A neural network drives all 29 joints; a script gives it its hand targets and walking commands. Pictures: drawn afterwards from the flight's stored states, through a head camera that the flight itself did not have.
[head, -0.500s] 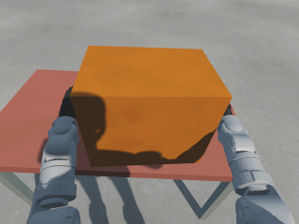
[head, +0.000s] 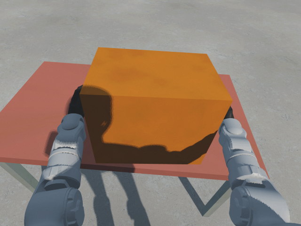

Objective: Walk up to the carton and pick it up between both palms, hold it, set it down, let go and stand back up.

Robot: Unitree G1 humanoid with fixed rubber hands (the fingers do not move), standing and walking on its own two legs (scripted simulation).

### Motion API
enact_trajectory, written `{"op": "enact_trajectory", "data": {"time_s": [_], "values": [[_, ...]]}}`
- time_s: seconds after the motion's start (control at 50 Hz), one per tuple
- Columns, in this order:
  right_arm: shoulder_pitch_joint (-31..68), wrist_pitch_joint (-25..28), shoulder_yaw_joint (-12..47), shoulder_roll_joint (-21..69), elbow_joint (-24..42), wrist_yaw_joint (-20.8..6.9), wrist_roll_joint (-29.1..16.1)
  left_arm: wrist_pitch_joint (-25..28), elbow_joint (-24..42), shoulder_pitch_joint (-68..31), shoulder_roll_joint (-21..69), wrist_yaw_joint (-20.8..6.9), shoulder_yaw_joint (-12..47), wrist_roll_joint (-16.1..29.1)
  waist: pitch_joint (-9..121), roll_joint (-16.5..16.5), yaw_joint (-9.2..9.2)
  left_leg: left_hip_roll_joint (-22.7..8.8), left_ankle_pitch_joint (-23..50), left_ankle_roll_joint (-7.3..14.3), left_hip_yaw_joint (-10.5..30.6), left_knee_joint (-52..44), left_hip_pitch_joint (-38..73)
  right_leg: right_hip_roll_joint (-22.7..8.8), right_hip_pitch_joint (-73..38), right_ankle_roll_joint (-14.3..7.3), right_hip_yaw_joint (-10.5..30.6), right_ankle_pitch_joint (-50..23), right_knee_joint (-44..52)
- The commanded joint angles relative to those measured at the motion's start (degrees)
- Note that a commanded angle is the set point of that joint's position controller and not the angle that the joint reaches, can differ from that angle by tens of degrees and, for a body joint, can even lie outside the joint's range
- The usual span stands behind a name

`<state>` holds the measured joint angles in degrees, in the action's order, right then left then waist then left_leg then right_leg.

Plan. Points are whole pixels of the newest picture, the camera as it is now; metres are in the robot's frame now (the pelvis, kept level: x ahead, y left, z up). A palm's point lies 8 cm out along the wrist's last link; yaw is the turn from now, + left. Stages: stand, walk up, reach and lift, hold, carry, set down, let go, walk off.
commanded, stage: set down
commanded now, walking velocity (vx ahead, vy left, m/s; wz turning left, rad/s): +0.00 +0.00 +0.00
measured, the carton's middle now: (151, 108) +0.43 +0.01 +0.08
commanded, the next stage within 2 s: none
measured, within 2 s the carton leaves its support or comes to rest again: rests again in 1.94 s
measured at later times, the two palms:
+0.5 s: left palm (83, 115) +0.41 +0.21 +0.06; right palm (219, 117) +0.42 -0.19 +0.07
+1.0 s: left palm (89, 119) +0.43 +0.21 +0.03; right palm (217, 121) +0.43 -0.20 +0.04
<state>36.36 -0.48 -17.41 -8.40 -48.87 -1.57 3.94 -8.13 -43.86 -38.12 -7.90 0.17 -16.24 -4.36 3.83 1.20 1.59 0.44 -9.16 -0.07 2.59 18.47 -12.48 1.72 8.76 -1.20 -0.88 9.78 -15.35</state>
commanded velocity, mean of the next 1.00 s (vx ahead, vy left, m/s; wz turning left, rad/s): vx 0.00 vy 0.00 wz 0.00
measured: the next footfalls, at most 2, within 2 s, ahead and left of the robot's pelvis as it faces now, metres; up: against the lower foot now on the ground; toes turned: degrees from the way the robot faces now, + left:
none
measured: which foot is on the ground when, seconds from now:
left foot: down 0.00-1.00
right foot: down 0.00-1.00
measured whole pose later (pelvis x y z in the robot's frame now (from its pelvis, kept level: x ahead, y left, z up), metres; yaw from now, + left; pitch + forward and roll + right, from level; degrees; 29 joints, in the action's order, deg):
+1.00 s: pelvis +0.01 +0.00 -0.01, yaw -2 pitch +18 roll -1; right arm 44.2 9.0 -15.9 -11.7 -63.8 -0.6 2.0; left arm 10.8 -69.9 -47.0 -12.1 2.7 -8.5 7.0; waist 10.5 -0.3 2.3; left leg -0.8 -11.7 0.1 0.0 25.2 -31.4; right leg 2.0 28.0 -1.2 -1.6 11.4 -21.5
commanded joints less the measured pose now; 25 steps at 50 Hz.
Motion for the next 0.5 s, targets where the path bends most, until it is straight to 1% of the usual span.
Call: {"op": "enact_trajectory", "data": {"time_s": [0.0, 0.1, 0.22, 0.42, 0.44, 0.48], "values": [[49.3, 9.2, 16.5, 29.5, 16.5, -7.6, 0.3, 7.1, 9.9, -48.2, 30.7, -7.1, 19.5, 3.1, 37.8, -1.1, 0.52, 0.0, 21.9, -3.5, -5.2, 0.6, 8.2, -1.1, -13.6, 3.8, -3.0, -28.6, -3.1], [50.4, 10.7, 14.8, 29.3, 13.0, -8.1, 1.4, 10.0, 5.6, -50.6, 30.3, -6.8, 18.6, 3.5, 39.9, -1.1, 0.89, -0.4, 21.3, -3.4, -5.5, 0.8, 7.4, -1.3, -11.5, 3.5, -2.9, -26.9, -3.2], [51.1, 11.9, 13.8, 29.1, 9.2, -8.6, 1.8, 13.6, 1.2, -53.0, 29.9, -6.7, 18.3, 4.6, 42.8, -1.4, 0.92, -0.8, 23.0, -3.6, -5.4, 2.0, 7.1, -1.3, -9.2, 3.2, -2.8, -27.3, -3.8], [51.3, 13.1, 14.8, 29.9, 4.5, -8.8, 0.7, 19.3, -3.8, -56.1, 29.6, -6.6, 19.6, 8.0, 47.7, -2.0, 0.33, -1.4, 29.0, -3.9, -4.1, 5.3, 6.5, -1.3, -6.1, 3.1, -2.4, -32.9, -6.1], [50.6, 13.1, 14.6, 29.8, 5.1, -8.6, 1.4, 19.1, -3.0, -55.0, 28.5, -6.2, 19.6, 6.8, 47.9, -1.3, -0.6, -1.7, 30.3, -3.7, -4.7, 6.3, 7.3, -1.2, -5.3, 3.0, -3.0, -33.4, -6.1], [50.1, 13.0, 14.6, 29.5, 5.1, -8.6, 1.5, 19.1, -2.8, -54.7, 27.8, -6.1, 19.2, 6.7, 48.5, -0.8, -0.42, -1.7, 31.5, -3.6, -4.7, 7.2, 7.2, -1.3, -5.1, 3.1, -3.0, -35.4, -6.8]]}}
